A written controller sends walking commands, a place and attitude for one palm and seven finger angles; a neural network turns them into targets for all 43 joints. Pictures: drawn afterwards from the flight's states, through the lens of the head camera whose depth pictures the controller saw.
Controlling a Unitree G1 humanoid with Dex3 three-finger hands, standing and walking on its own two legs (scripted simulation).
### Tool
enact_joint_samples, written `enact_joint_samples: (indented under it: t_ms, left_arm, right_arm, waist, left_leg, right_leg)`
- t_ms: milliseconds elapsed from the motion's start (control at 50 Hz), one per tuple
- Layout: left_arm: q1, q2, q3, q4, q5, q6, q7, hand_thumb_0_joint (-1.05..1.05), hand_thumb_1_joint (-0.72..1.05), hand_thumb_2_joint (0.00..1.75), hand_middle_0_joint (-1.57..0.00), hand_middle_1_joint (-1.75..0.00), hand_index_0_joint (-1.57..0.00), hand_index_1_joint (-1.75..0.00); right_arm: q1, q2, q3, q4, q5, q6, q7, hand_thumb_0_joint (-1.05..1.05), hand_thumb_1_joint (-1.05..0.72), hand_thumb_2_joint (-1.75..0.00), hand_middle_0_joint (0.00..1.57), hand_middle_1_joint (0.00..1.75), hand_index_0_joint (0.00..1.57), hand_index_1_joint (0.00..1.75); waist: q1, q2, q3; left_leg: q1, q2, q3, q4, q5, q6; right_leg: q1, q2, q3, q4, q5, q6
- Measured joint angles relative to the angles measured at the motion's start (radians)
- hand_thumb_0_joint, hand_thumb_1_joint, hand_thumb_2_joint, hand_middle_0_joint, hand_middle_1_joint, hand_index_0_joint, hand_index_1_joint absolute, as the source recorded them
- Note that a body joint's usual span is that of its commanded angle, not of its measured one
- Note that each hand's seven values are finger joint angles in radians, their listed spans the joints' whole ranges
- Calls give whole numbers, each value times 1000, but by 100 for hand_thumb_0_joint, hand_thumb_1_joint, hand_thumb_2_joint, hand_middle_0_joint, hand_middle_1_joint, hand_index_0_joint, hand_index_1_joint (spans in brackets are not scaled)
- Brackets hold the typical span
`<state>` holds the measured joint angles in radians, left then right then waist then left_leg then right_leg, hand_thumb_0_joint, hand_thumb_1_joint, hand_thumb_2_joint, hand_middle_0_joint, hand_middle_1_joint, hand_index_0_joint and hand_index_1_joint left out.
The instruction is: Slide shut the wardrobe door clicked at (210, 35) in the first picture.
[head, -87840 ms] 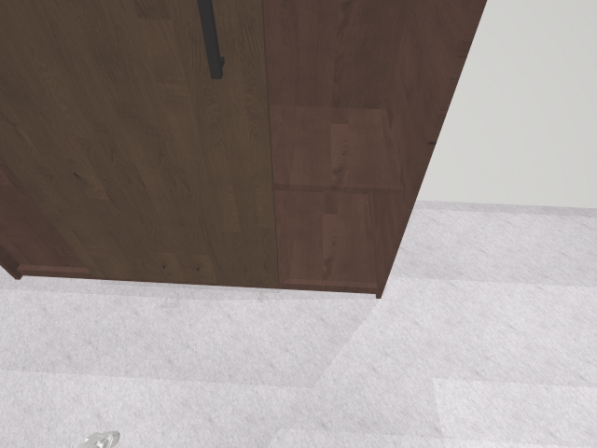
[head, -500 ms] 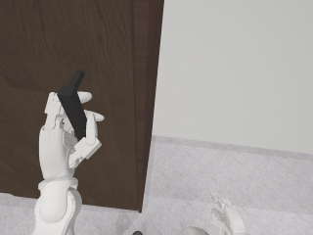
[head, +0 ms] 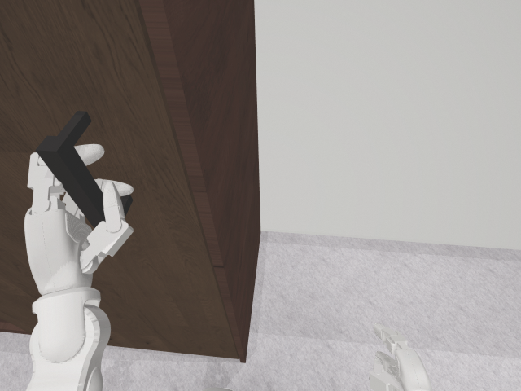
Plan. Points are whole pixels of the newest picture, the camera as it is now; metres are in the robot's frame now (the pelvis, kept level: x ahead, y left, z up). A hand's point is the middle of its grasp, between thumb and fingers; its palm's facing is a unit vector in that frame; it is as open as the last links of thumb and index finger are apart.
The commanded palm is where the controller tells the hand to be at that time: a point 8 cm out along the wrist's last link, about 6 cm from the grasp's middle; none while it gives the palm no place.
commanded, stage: stop walking and hold the door there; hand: left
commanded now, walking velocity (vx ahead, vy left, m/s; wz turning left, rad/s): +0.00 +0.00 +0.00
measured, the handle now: (97, 182) +0.28 +0.22 +0.22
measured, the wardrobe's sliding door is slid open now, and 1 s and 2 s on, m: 0.00 0.00 0.00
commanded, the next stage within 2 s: loosen the grip on the handle in 0.88 s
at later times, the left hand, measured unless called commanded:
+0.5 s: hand (120, 222) +0.24 +0.18 +0.20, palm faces +0.37 -0.93 -0.09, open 6.5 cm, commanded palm +0.20 +0.19 +0.19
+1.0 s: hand (115, 222) +0.24 +0.19 +0.20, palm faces +0.30 -0.95 -0.13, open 6.5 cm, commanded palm +0.20 +0.23 +0.19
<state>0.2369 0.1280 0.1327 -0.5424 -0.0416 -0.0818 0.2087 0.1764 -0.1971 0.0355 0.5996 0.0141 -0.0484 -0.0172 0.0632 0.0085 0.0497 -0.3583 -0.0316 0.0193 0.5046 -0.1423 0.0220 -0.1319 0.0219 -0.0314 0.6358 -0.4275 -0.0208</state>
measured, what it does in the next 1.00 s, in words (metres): stands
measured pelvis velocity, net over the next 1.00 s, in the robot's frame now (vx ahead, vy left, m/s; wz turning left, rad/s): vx -0.01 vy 0.02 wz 0.00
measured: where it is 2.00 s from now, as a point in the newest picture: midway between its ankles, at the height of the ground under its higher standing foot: outside the picture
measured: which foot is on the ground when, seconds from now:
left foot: down 0.00-1.00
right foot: down 0.00-1.00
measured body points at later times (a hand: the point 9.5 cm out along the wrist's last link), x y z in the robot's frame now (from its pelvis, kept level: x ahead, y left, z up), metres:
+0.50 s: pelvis +0.00 +0.00 +0.00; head +0.01 -0.01 +0.45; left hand +0.22 +0.23 +0.20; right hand +0.20 -0.20 -0.08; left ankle +0.07 +0.12 -0.73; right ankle -0.07 -0.09 -0.73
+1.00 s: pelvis -0.01 +0.02 +0.01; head +0.01 +0.01 +0.46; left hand +0.22 +0.24 +0.20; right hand +0.17 -0.18 -0.08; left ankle +0.07 +0.12 -0.73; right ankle -0.07 -0.09 -0.73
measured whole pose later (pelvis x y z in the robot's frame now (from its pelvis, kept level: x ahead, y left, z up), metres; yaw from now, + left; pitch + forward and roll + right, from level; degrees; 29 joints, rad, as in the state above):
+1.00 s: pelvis -0.01 +0.02 +0.01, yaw +0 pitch +0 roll +0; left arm 0.19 0.16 0.07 -0.43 -0.01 -0.16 0.17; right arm 0.21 -0.20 0.05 0.60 0.00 -0.08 -0.04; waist 0.06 0.03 0.01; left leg -0.33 -0.01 0.04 0.43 -0.11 0.04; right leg -0.12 0.01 -0.02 0.43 -0.32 0.00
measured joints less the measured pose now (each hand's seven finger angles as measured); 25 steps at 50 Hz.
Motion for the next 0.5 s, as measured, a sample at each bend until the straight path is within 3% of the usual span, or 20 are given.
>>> enact_joint_samples:
  t_ms: [60,120,200,340,420,500]
  left_arm:
    - [-7,12,23,23,-13,-9,5,-4,76,87,-45,-140,-10,-128]
    - [4,15,35,43,-16,-23,6,-4,76,86,-45,-140,-10,-128]
    - [30,6,17,37,-11,-42,-2,-4,75,86,-45,-140,-11,-129]
    - [49,35,4,43,-17,-73,-9,-4,76,85,-46,-140,-11,-132]
    - [33,35,12,60,-14,-73,-5,-4,77,85,-46,-140,-10,-132]
    - [19,17,-5,66,-10,-64,-9,-4,77,84,-46,-140,-11,-132]
  right_arm:
    - [17,-1,-3,-2,-6,-13,0,2,-90,-90,20,30,20,30]
    - [35,-6,-5,2,-8,-13,-4,2,-90,-90,20,30,20,30]
    - [65,-20,-9,24,-3,-14,-8,2,-90,-90,20,30,20,30]
    - [30,-17,-18,7,-6,-24,-17,2,-90,-90,20,30,20,30]
    - [3,-5,-8,-20,-14,-40,-17,2,-90,-90,20,30,20,30]
    - [1,-4,-1,-23,-9,-39,-15,1,-90,-90,20,30,20,30]
  waist:
    - [-8,-3,-2]
    - [-28,22,-12]
    - [-24,18,-34]
    - [-22,-7,-36]
    - [-27,2,-45]
    - [-24,23,-45]
  left_leg:
    - [2,-6,1,-13,9,-9]
    - [-12,13,-16,11,-13,-18]
    - [11,25,-12,37,-49,-24]
    - [38,15,18,0,-36,-7]
    - [15,19,18,-5,-23,-11]
    - [8,30,5,2,-20,-13]
  right_leg:
    - [-18,-16,23,-52,-8,-7]
    - [-2,3,-1,-90,15,-31]
    - [20,6,-6,-105,11,-30]
    - [-15,-15,15,-33,20,9]
    - [-12,-12,13,-101,19,-15]
    - [0,2,2,-133,50,-13]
